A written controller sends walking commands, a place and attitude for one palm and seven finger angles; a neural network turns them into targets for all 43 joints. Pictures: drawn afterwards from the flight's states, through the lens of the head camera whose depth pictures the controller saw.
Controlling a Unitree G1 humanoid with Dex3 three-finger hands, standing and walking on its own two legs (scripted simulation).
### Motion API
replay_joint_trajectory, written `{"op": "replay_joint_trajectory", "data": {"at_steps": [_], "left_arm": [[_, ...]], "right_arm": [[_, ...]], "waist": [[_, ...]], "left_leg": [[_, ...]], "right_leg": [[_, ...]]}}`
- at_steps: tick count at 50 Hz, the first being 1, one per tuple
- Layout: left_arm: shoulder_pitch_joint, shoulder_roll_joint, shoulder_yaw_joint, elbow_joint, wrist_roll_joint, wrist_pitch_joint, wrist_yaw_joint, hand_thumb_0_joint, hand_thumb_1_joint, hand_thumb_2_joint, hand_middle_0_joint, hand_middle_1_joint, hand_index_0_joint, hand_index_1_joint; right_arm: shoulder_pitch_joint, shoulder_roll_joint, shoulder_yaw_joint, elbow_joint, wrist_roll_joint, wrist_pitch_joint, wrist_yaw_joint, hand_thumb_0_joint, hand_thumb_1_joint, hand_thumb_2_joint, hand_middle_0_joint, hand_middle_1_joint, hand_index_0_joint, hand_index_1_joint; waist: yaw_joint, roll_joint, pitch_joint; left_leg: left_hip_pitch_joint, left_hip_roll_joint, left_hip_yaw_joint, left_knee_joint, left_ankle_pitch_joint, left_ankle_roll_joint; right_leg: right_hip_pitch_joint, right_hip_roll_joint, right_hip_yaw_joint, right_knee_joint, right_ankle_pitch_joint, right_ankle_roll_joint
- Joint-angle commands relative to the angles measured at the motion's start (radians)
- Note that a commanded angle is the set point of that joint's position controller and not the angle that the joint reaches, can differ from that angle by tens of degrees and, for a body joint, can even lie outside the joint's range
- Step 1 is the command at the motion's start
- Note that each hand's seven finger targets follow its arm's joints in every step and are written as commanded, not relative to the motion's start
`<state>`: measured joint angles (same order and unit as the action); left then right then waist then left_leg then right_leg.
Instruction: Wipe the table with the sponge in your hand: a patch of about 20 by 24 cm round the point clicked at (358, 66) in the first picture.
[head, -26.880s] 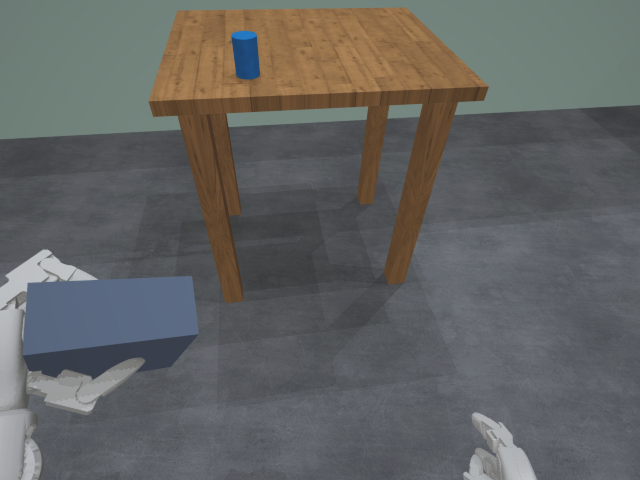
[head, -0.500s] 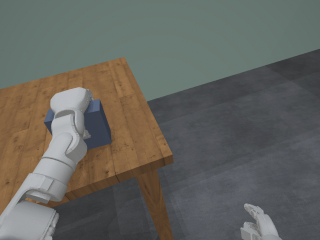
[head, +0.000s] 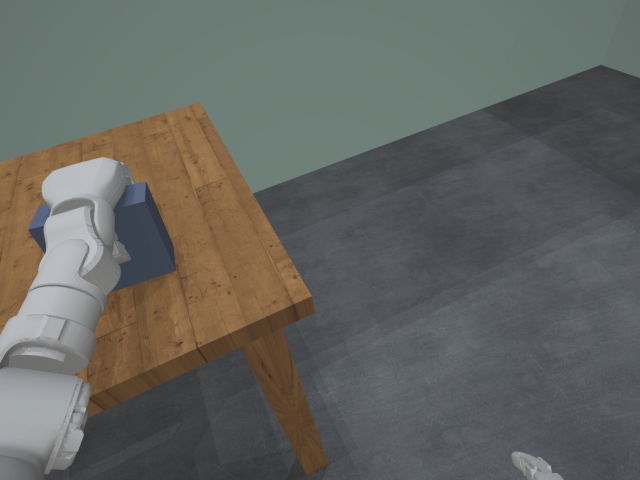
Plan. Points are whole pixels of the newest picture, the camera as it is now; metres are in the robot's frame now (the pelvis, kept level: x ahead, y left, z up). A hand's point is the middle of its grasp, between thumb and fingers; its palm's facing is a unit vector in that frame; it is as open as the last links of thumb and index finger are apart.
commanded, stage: wipe forward along the third lane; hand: left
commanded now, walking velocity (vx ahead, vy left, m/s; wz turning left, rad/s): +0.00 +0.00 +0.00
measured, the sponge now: (118, 253) +0.39 +0.29 +0.12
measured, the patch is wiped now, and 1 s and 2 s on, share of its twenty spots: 1.00 1.00 1.00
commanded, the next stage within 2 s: wipe back along the third lane in 0.36 s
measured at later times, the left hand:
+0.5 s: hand (97, 202) +0.44 +0.32 +0.17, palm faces -0.08 +0.01 -1.00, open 9.7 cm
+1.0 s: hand (90, 214) +0.42 +0.32 +0.16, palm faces +0.11 -0.02 -0.99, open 9.7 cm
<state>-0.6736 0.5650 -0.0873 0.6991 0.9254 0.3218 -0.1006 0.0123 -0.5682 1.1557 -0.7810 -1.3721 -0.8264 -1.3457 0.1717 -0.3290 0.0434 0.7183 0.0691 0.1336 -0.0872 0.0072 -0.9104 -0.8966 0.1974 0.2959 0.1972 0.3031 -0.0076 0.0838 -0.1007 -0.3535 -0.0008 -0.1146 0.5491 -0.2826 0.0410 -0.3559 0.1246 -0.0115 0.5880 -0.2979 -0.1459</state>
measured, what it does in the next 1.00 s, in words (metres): shifts its weight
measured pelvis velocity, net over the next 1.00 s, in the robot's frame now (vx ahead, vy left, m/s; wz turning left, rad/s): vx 0.04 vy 0.09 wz -0.03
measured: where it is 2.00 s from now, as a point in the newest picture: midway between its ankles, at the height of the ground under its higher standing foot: outside the picture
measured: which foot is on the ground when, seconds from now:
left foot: down 0.00-1.00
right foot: down 0.00-1.00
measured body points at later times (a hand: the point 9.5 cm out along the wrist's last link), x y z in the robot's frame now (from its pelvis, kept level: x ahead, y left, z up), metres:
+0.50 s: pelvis +0.00 +0.03 +0.00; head +0.01 -0.01 +0.45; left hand +0.44 +0.31 +0.22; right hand +0.08 -0.25 -0.14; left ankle +0.01 +0.18 -0.73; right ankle +0.00 -0.01 -0.73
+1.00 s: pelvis +0.04 +0.09 +0.01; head +0.02 +0.05 +0.46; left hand +0.41 +0.32 +0.22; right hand +0.26 -0.14 -0.08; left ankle +0.01 +0.19 -0.73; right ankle +0.00 -0.01 -0.73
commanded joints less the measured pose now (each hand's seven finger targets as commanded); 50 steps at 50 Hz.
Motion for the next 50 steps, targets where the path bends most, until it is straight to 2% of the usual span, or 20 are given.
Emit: {"op": "replay_joint_trajectory", "data": {"at_steps": [1,4,6,9,11,14,16,21,26,28,33,35,36,38,40,44,45,46,47,50], "left_arm": [[-0.29,0.324,0.071,0.039,0.06,0.002,0.038,0.0,0.1,1.3,-1.2,-1.6,-1.2,-1.6],[-0.352,0.308,0.04,0.089,0.067,-0.015,0.047,0.0,0.1,1.3,-1.2,-1.6,-1.2,-1.6],[-0.366,0.35,0.071,0.105,0.07,-0.023,0.048,0.0,0.1,1.3,-1.2,-1.6,-1.2,-1.6],[-0.367,0.34,0.057,0.143,0.076,-0.039,0.052,0.0,0.1,1.3,-1.2,-1.6,-1.2,-1.6],[-0.369,0.373,0.085,0.146,0.08,-0.047,0.051,0.0,0.1,1.3,-1.2,-1.6,-1.2,-1.6],[-0.408,0.353,0.047,0.181,0.092,-0.055,0.053,0.0,0.1,1.3,-1.2,-1.6,-1.2,-1.6],[-0.432,0.382,0.068,0.197,0.093,-0.061,0.056,0.0,0.1,1.3,-1.2,-1.6,-1.2,-1.6],[-0.364,0.334,0.06,0.195,0.089,-0.079,0.058,0.0,0.1,1.3,-1.2,-1.6,-1.2,-1.6],[-0.24,0.236,0.039,0.101,0.059,-0.086,0.071,0.0,0.1,1.3,-1.2,-1.6,-1.2,-1.6],[-0.195,0.183,0.016,0.061,0.041,-0.073,0.084,0.0,0.1,1.3,-1.2,-1.6,-1.2,-1.6],[-0.133,0.127,0.003,-0.06,0.001,0.015,0.111,0.0,0.1,1.3,-1.2,-1.6,-1.2,-1.6],[-0.105,0.082,-0.022,-0.098,-0.001,0.068,0.112,0.0,0.1,1.3,-1.2,-1.6,-1.2,-1.6],[-0.102,0.072,-0.027,-0.151,-0.009,0.096,0.107,0.0,0.1,1.3,-1.2,-1.6,-1.2,-1.6],[-0.104,0.025,-0.066,-0.188,-0.013,0.151,0.106,0.0,0.1,1.3,-1.2,-1.6,-1.2,-1.6],[-0.079,0.026,-0.057,-0.216,-0.02,0.206,0.099,0.0,0.1,1.3,-1.2,-1.6,-1.2,-1.6],[-0.024,-0.073,-0.124,-0.337,-0.037,0.291,0.071,0.0,0.1,1.3,-1.2,-1.6,-1.2,-1.6],[-0.012,-0.068,-0.119,-0.357,-0.037,0.31,0.065,0.0,0.1,1.3,-1.2,-1.6,-1.2,-1.6],[-0.011,-0.073,-0.126,-0.38,-0.038,0.327,0.059,0.0,0.1,1.3,-1.2,-1.6,-1.2,-1.6],[-0.011,-0.109,-0.154,-0.393,-0.038,0.34,0.054,0.0,0.1,1.3,-1.2,-1.6,-1.2,-1.6],[0.021,-0.14,-0.184,-0.453,-0.034,0.377,0.035,0.0,0.1,1.3,-1.2,-1.6,-1.2,-1.6]], "right_arm": [[-0.109,-0.108,-0.035,-0.127,-0.001,-0.039,-0.018,0.0,-0.9,-0.9,0.2,0.3,0.2,0.3],[-0.083,-0.107,-0.033,-0.119,0.003,-0.041,-0.021,0.0,-0.9,-0.9,0.2,0.3,0.2,0.3],[-0.073,-0.112,-0.039,-0.113,-0.001,-0.04,-0.023,0.0,-0.9,-0.9,0.2,0.3,0.2,0.3],[-0.049,-0.11,-0.036,-0.113,0.003,-0.038,-0.019,0.0,-0.9,-0.9,0.2,0.3,0.2,0.3],[-0.043,-0.112,-0.04,-0.112,-0.001,-0.034,-0.017,0.0,-0.9,-0.9,0.2,0.3,0.2,0.3],[-0.035,-0.109,-0.036,-0.116,0.007,-0.031,-0.02,0.0,-0.9,-0.9,0.2,0.3,0.2,0.3],[-0.02,-0.115,-0.042,-0.109,0.004,-0.032,-0.02,0.0,-0.9,-0.9,0.2,0.3,0.2,0.3],[-0.006,-0.108,-0.048,-0.118,0.003,-0.027,-0.013,0.0,-0.9,-0.9,0.2,0.3,0.2,0.3],[-0.022,-0.098,-0.056,-0.142,0.001,-0.025,0.004,0.0,-0.9,-0.9,0.2,0.3,0.2,0.3],[-0.038,-0.091,-0.054,-0.149,0.005,-0.026,0.008,0.0,-0.9,-0.9,0.2,0.3,0.2,0.3],[-0.099,-0.09,-0.05,-0.156,0.008,-0.032,0.021,0.0,-0.9,-0.9,0.2,0.3,0.2,0.3],[-0.131,-0.087,-0.047,-0.159,0.011,-0.03,0.027,0.0,-0.9,-0.9,0.2,0.3,0.2,0.3],[-0.156,-0.089,-0.046,-0.168,0.011,-0.027,0.032,0.0,-0.9,-0.9,0.2,0.3,0.2,0.3],[-0.186,-0.081,-0.038,-0.172,0.014,-0.026,0.035,0.0,-0.9,-0.9,0.2,0.3,0.2,0.3],[-0.212,-0.08,-0.035,-0.175,0.014,-0.023,0.038,0.0,-0.9,-0.9,0.2,0.3,0.2,0.3],[-0.266,-0.067,-0.023,-0.204,0.015,-0.017,0.052,0.0,-0.9,-0.9,0.2,0.3,0.2,0.3],[-0.278,-0.067,-0.022,-0.205,0.016,-0.016,0.054,0.0,-0.9,-0.9,0.2,0.3,0.2,0.3],[-0.287,-0.069,-0.018,-0.209,0.015,-0.011,0.058,0.0,-0.9,-0.9,0.2,0.3,0.2,0.3],[-0.288,-0.06,-0.015,-0.215,0.015,-0.012,0.062,0.0,-0.9,-0.9,0.2,0.3,0.2,0.3],[-0.311,-0.053,-0.007,-0.224,0.017,-0.011,0.073,0.0,-0.9,-0.9,0.2,0.3,0.2,0.3]], "waist": [[0.008,-0.183,-0.119],[-0.011,-0.195,-0.117],[-0.009,-0.201,-0.149],[-0.011,-0.186,-0.17],[-0.005,-0.166,-0.194],[-0.024,-0.154,-0.149],[-0.024,-0.147,-0.152],[-0.008,-0.157,-0.197],[0.024,-0.157,-0.198],[0.024,-0.181,-0.17],[0.037,-0.178,-0.134],[0.036,-0.187,-0.119],[0.047,-0.15,-0.124],[0.04,-0.152,-0.106],[0.047,-0.174,-0.109],[0.058,-0.169,-0.137],[0.059,-0.174,-0.143],[0.064,-0.12,-0.146],[0.058,-0.15,-0.144],[0.061,-0.138,-0.145]], "left_leg": [[-0.179,-0.059,0.064,-0.018,-0.016,0.0],[-0.189,-0.058,0.068,-0.02,-0.024,0.002],[-0.206,-0.058,0.059,-0.006,-0.03,-0.003],[-0.224,-0.059,0.06,-0.008,-0.023,-0.002],[-0.221,-0.059,0.057,-0.01,-0.005,-0.002],[-0.22,-0.06,0.069,-0.027,-0.027,0.005],[-0.215,-0.057,0.065,-0.031,-0.018,0.005],[-0.188,-0.058,0.073,-0.041,0.025,0.01],[-0.117,-0.061,0.085,-0.07,0.078,0.019],[-0.101,-0.062,0.093,-0.078,0.076,0.023],[-0.039,-0.062,0.102,-0.108,0.113,0.023],[-0.012,-0.062,0.106,-0.119,0.13,0.022],[0.006,-0.061,0.104,-0.129,0.144,0.019],[0.033,-0.058,0.107,-0.138,0.155,0.018],[0.056,-0.054,0.108,-0.141,0.179,0.016],[0.115,-0.047,0.097,-0.145,0.265,0.009],[0.128,-0.044,0.097,-0.142,0.281,0.007],[0.139,-0.043,0.094,-0.144,0.292,0.002],[0.149,-0.043,0.092,-0.138,0.311,0.002],[0.175,-0.034,0.086,-0.132,0.365,-0.003]], "right_leg": [[0.23,-0.184,0.261,-0.182,0.209,0.17],[0.214,-0.184,0.248,-0.19,0.169,0.171],[0.244,-0.194,0.28,-0.183,0.221,0.175],[0.262,-0.192,0.258,-0.162,0.275,0.174],[0.275,-0.187,0.257,-0.153,0.305,0.168],[0.214,-0.172,0.236,-0.182,0.169,0.162],[0.212,-0.166,0.234,-0.186,0.168,0.155],[0.246,-0.158,0.199,-0.166,0.261,0.151],[0.247,-0.133,0.144,-0.163,0.276,0.135],[0.237,-0.129,0.132,-0.172,0.251,0.138],[0.236,-0.116,0.105,-0.185,0.248,0.13],[0.229,-0.111,0.091,-0.191,0.244,0.126],[0.231,-0.11,0.089,-0.192,0.25,0.119],[0.221,-0.107,0.07,-0.193,0.239,0.119],[0.233,-0.106,0.065,-0.192,0.264,0.118],[0.251,-0.1,0.031,-0.166,0.34,0.107],[0.252,-0.099,0.029,-0.162,0.352,0.106],[0.249,-0.098,0.027,-0.155,0.348,0.1],[0.247,-0.098,0.017,-0.147,0.368,0.101],[0.243,-0.093,0.01,-0.13,0.402,0.095]]}}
